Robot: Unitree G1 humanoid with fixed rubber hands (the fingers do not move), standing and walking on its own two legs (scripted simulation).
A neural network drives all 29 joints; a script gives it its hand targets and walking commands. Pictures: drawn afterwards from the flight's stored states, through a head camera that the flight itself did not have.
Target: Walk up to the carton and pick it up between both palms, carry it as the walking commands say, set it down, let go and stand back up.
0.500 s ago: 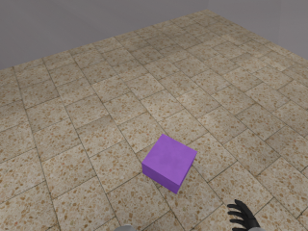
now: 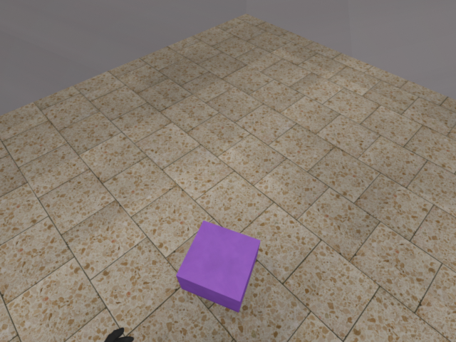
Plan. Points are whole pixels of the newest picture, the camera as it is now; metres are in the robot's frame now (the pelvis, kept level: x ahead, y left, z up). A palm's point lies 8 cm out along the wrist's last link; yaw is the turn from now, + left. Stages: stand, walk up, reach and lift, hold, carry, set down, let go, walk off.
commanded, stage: walk up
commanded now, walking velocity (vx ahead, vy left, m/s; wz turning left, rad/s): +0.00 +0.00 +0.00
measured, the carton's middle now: (220, 264) +0.51 +0.00 -0.69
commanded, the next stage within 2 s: none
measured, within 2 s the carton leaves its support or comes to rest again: neither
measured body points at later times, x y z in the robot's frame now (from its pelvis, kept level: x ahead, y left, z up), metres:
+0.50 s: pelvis +0.02 -0.01 +0.01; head +0.03 -0.01 +0.46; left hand +0.02 +0.22 -0.15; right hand +0.03 -0.24 -0.15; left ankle +0.01 +0.12 -0.74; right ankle +0.05 -0.12 -0.74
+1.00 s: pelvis +0.03 +0.03 +0.01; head +0.07 +0.01 +0.45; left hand -0.03 +0.30 -0.12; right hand +0.07 -0.23 -0.15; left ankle +0.04 +0.19 -0.68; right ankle +0.05 -0.12 -0.74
